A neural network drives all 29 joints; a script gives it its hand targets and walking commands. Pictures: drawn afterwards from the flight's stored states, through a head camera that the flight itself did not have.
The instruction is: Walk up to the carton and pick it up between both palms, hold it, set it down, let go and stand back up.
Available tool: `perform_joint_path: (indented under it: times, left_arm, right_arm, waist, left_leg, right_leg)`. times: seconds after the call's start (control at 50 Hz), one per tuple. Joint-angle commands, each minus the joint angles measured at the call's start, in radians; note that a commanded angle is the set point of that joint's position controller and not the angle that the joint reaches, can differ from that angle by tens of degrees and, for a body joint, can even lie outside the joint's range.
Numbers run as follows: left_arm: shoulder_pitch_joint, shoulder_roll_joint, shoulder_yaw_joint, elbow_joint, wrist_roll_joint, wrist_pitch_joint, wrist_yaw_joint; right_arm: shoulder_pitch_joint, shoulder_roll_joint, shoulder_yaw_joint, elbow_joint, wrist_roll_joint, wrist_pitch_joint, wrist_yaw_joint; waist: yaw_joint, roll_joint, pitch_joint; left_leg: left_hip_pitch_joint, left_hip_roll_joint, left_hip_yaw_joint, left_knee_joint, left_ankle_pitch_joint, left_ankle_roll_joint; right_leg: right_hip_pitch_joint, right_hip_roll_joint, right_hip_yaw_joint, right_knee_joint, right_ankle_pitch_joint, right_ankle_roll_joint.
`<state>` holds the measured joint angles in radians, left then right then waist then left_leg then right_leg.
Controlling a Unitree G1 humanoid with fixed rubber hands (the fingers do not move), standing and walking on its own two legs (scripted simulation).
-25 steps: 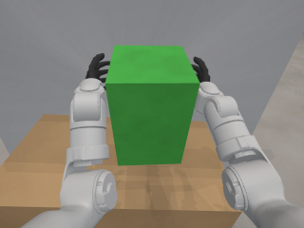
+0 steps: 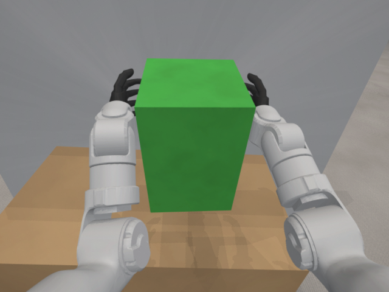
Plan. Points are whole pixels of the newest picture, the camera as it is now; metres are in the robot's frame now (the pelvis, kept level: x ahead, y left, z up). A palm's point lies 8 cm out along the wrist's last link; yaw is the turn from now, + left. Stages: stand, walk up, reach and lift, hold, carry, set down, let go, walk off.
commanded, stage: hold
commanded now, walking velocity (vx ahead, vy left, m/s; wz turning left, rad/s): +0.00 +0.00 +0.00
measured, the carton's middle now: (191, 137) +0.36 +0.01 +0.21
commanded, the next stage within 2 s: none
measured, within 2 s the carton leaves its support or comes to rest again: neither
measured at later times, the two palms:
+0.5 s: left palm (121, 108) +0.36 +0.14 +0.27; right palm (258, 112) +0.36 -0.12 +0.27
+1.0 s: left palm (119, 108) +0.36 +0.14 +0.27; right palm (257, 110) +0.36 -0.12 +0.27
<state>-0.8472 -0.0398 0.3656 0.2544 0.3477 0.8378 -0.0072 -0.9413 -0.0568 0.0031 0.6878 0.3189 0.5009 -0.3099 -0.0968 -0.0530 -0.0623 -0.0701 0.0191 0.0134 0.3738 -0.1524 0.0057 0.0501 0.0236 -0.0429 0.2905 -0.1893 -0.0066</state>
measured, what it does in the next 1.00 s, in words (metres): stands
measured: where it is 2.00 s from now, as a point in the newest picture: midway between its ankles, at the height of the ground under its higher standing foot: outside the picture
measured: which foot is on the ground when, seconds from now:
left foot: down 0.00-1.00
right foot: down 0.00-1.00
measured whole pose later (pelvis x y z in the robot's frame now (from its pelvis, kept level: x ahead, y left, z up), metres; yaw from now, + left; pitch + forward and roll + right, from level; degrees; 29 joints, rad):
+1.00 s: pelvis +0.00 +0.00 +0.00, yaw +0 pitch -9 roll -1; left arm -0.84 -0.04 0.35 0.25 0.34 0.83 0.00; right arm -0.94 -0.06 0.00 0.68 0.33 0.50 -0.31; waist -0.11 -0.06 -0.07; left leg -0.07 0.02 0.01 0.39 -0.16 0.01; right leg 0.06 0.02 -0.04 0.28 -0.19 0.00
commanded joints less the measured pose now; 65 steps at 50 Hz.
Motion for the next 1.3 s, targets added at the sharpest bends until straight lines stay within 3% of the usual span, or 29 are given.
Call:
perform_joint_path:
  times: [0.0, 0.04, 0.08, 0.1, 0.24, 0.26, 0.28, 0.34, 0.4, 0.42, 0.44, 0.46, 0.5, 0.52, 0.54, 0.62, 0.66, 0.68, 0.74, 0.9, 0.98, 1.0, 1.02, 1.08, 1.14, 1.16, 1.22, 1.24, 1.28]
  left_arm:
    - [-0.73, -0.614, -0.46, -0.061, -0.176, -0.067, -0.126]
    - [-0.7, -0.599, -0.413, 0.004, -0.145, -0.065, -0.133]
    - [-0.716, -0.6, -0.406, 0.009, -0.131, -0.058, -0.138]
    - [-0.711, -0.597, -0.401, 0.028, -0.143, -0.057, -0.139]
    - [-0.72, -0.61, -0.445, -0.047, -0.169, -0.071, -0.134]
    - [-0.713, -0.612, -0.46, -0.046, -0.175, -0.066, -0.135]
    - [-0.729, -0.602, -0.438, -0.021, -0.153, -0.061, -0.135]
    - [-0.712, -0.594, -0.374, 0.06, -0.12, -0.059, -0.142]
    - [-0.753, -0.618, -0.443, -0.03, -0.177, -0.073, -0.125]
    - [-0.781, -0.628, -0.447, -0.038, -0.182, -0.079, -0.121]
    - [-0.782, -0.625, -0.45, -0.06, -0.188, -0.085, -0.115]
    - [-0.785, -0.621, -0.455, -0.038, -0.178, -0.085, -0.114]
    - [-0.75, -0.606, -0.404, 0.047, -0.15, -0.074, -0.117]
    - [-0.738, -0.607, -0.42, 0.003, -0.159, -0.077, -0.114]
    - [-0.729, -0.602, -0.401, 0.037, -0.153, -0.073, -0.118]
    - [-0.749, -0.596, -0.423, 0.005, -0.156, -0.075, -0.126]
    - [-0.753, -0.607, -0.441, -0.048, -0.169, -0.077, -0.126]
    - [-0.711, -0.609, -0.433, 0.014, -0.163, -0.066, -0.127]
    - [-0.732, -0.596, -0.416, -0.006, -0.148, -0.059, -0.133]
    - [-0.729, -0.634, -0.481, -0.075, -0.195, -0.075, -0.119]
    - [-0.72, -0.593, -0.412, 0.002, -0.149, -0.054, -0.13]
    - [-0.718, -0.596, -0.426, -0.024, -0.155, -0.057, -0.131]
    - [-0.746, -0.61, -0.427, -0.034, -0.15, -0.055, -0.129]
    - [-0.759, -0.617, -0.443, -0.049, -0.174, -0.065, -0.121]
    - [-0.79, -0.626, -0.428, 0.008, -0.167, -0.073, -0.119]
    - [-0.747, -0.62, -0.442, -0.008, -0.178, -0.073, -0.118]
    - [-0.785, -0.614, -0.44, -0.006, -0.179, -0.077, -0.119]
    - [-0.75, -0.61, -0.432, -0.003, -0.181, -0.076, -0.117]
    - [-0.727, -0.608, -0.414, 0.035, -0.16, -0.065, -0.126]
  right_arm:
    - [-0.875, 0.676, 0.292, -0.35, 0.116, -0.048, 0.089]
    - [-0.87, 0.675, 0.276, -0.35, 0.09, -0.046, 0.094]
    - [-0.863, 0.664, 0.257, -0.298, 0.088, -0.041, 0.098]
    - [-0.866, 0.665, 0.264, -0.31, 0.085, -0.042, 0.101]
    - [-0.872, 0.661, 0.288, -0.346, 0.12, -0.06, 0.094]
    - [-0.862, 0.652, 0.274, -0.336, 0.121, -0.055, 0.09]
    - [-0.845, 0.653, 0.264, -0.286, 0.114, -0.044, 0.092]
    - [-0.855, 0.656, 0.234, -0.251, 0.077, -0.042, 0.106]
    - [-0.926, 0.662, 0.264, -0.356, 0.125, -0.07, 0.11]
    - [-0.906, 0.682, 0.256, -0.317, 0.115, -0.061, 0.108]
    - [-0.922, 0.683, 0.28, -0.35, 0.127, -0.069, 0.106]
    - [-0.9, 0.682, 0.271, -0.329, 0.119, -0.056, 0.107]
    - [-0.902, 0.659, 0.248, -0.274, 0.095, -0.049, 0.11]
    - [-0.911, 0.679, 0.271, -0.338, 0.101, -0.062, 0.113]
    - [-0.895, 0.66, 0.252, -0.287, 0.083, -0.053, 0.111]
    - [-0.876, 0.643, 0.245, -0.274, 0.095, -0.054, 0.107]
    - [-0.885, 0.671, 0.275, -0.327, 0.104, -0.06, 0.102]
    - [-0.851, 0.644, 0.25, -0.279, 0.09, -0.046, 0.1]
    - [-0.859, 0.624, 0.246, -0.26, 0.101, -0.043, 0.106]
    - [-0.889, 0.683, 0.301, -0.37, 0.142, -0.055, 0.094]
    - [-0.855, 0.656, 0.263, -0.271, 0.109, -0.03, 0.102]
    - [-0.865, 0.663, 0.271, -0.323, 0.112, -0.038, 0.103]
    - [-0.856, 0.664, 0.259, -0.281, 0.112, -0.03, 0.106]
    - [-0.876, 0.67, 0.267, -0.307, 0.12, -0.044, 0.113]
    - [-0.923, 0.668, 0.24, -0.307, 0.097, -0.05, 0.115]
    - [-0.895, 0.665, 0.245, -0.307, 0.105, -0.052, 0.113]
    - [-0.885, 0.65, 0.233, -0.275, 0.092, -0.045, 0.111]
    - [-0.873, 0.654, 0.245, -0.296, 0.103, -0.05, 0.108]
    - [-0.867, 0.638, 0.24, -0.268, 0.095, -0.037, 0.103]
  waist:
    - [-0.027, 0.079, -0.361]
    - [-0.01, 0.045, -0.304]
    - [-0.011, 0.087, -0.286]
    - [-0.009, 0.069, -0.297]
    - [-0.011, 0.094, -0.375]
    - [-0.037, 0.095, -0.354]
    - [-0.035, 0.103, -0.303]
    - [0.004, 0.072, -0.235]
    - [-0.008, 0.11, -0.396]
    - [-0.027, 0.111, -0.376]
    - [0.003, 0.096, -0.41]
    - [-0.012, 0.097, -0.373]
    - [0.002, 0.087, -0.294]
    - [0.008, 0.074, -0.37]
    - [0.006, 0.066, -0.31]
    - [-0.024, 0.102, -0.36]
    - [-0.014, 0.093, -0.402]
    - [-0.03, 0.094, -0.322]
    - [-0.015, 0.115, -0.3]
    - [-0.023, 0.082, -0.402]
    - [-0.006, 0.09, -0.258]
    - [-0.002, 0.082, -0.306]
    - [-0.011, 0.132, -0.297]
    - [-0.013, 0.108, -0.364]
    - [-0.016, 0.101, -0.329]
    - [-0.008, 0.097, -0.371]
    - [-0.032, 0.08, -0.36]
    - [-0.009, 0.083, -0.364]
    - [-0.027, 0.089, -0.324]
  left_leg:
    - [0.222, -0.043, -0.014, -0.013, 0.223, -0.02]
    - [0.193, -0.039, -0.007, -0.04, 0.123, -0.005]
    - [0.179, -0.043, -0.01, -0.045, 0.1, -0.009]
    - [0.169, -0.042, -0.007, -0.05, 0.098, -0.009]
    - [0.235, -0.036, -0.01, -0.014, 0.251, -0.026]
    - [0.226, -0.042, -0.015, -0.015, 0.224, -0.028]
    - [0.211, -0.044, -0.012, -0.026, 0.178, -0.026]
    - [0.138, -0.035, -0.006, -0.07, 0.053, 0.002]
    - [0.199, -0.04, -0.012, -0.027, 0.158, -0.018]
    - [0.208, -0.043, -0.011, -0.028, 0.168, -0.023]
    - [0.22, -0.038, -0.011, -0.013, 0.211, -0.024]
    - [0.215, -0.042, -0.013, -0.015, 0.188, -0.027]
    - [0.157, -0.04, -0.014, -0.044, 0.074, -0.005]
    - [0.189, -0.041, -0.011, -0.036, 0.11, -0.003]
    - [0.168, -0.039, -0.008, -0.049, 0.073, -0.004]
    - [0.204, -0.043, -0.009, -0.032, 0.149, -0.015]
    - [0.231, -0.042, -0.006, -0.018, 0.215, -0.025]
    - [0.203, -0.043, -0.009, -0.032, 0.167, -0.019]
    - [0.19, -0.031, -0.008, -0.033, 0.16, -0.03]
    - [0.233, -0.042, -0.016, -0.003, 0.259, -0.033]
    - [0.167, -0.036, -0.016, -0.046, 0.114, -0.015]
    - [0.169, -0.035, -0.016, -0.049, 0.121, -0.008]
    - [0.167, -0.039, -0.011, -0.051, 0.115, -0.018]
    - [0.187, -0.035, -0.013, -0.034, 0.163, -0.031]
    - [0.156, -0.03, -0.019, -0.045, 0.071, -0.017]
    - [0.175, -0.035, -0.018, -0.034, 0.133, -0.018]
    - [0.18, -0.03, -0.018, -0.035, 0.121, -0.024]
    - [0.18, -0.035, -0.012, -0.028, 0.162, -0.023]
    - [0.181, -0.039, -0.013, -0.038, 0.129, -0.02]
  right_leg:
    - [-0.054, 0.047, -0.002, -0.046, 0.226, 0.079]
    - [-0.078, 0.042, -0.002, -0.066, 0.145, 0.077]
    - [-0.098, 0.037, -0.003, -0.062, 0.115, 0.071]
    - [-0.079, 0.034, -0.004, -0.054, 0.119, 0.07]
    - [-0.06, 0.049, -0.004, -0.044, 0.241, 0.074]
    - [-0.062, 0.045, -0.005, -0.045, 0.223, 0.075]
    - [-0.087, 0.043, -0.01, -0.057, 0.177, 0.077]
    - [-0.094, 0.044, -0.009, -0.062, 0.068, 0.069]
    - [-0.08, 0.045, -0.008, -0.05, 0.156, 0.067]
    - [-0.095, 0.047, -0.009, -0.045, 0.16, 0.069]
    - [-0.079, 0.054, -0.011, -0.041, 0.189, 0.075]
    - [-0.082, 0.049, -0.009, -0.049, 0.161, 0.072]
    - [-0.101, 0.041, -0.01, -0.057, 0.071, 0.071]
    - [-0.087, 0.039, -0.005, -0.051, 0.107, 0.073]
    - [-0.113, 0.044, -0.014, -0.056, 0.064, 0.072]
    - [-0.082, 0.041, -0.007, -0.049, 0.141, 0.071]
    - [-0.066, 0.048, -0.009, -0.041, 0.2, 0.076]
    - [-0.079, 0.042, -0.006, -0.058, 0.152, 0.075]
    - [-0.075, 0.046, -0.013, -0.046, 0.137, 0.062]
    - [-0.061, 0.054, -0.013, -0.041, 0.232, 0.074]
    - [-0.091, 0.039, -0.006, -0.06, 0.113, 0.069]
    - [-0.071, 0.042, -0.006, -0.051, 0.125, 0.068]
    - [-0.092, 0.038, -0.002, -0.049, 0.118, 0.065]
    - [-0.071, 0.051, -0.009, -0.04, 0.132, 0.06]
    - [-0.094, 0.051, -0.011, -0.044, 0.074, 0.063]
    - [-0.084, 0.046, -0.007, -0.043, 0.126, 0.065]
    - [-0.092, 0.05, -0.003, -0.045, 0.112, 0.06]
    - [-0.091, 0.048, -0.006, -0.045, 0.154, 0.065]
    - [-0.084, 0.045, -0.011, -0.054, 0.128, 0.067]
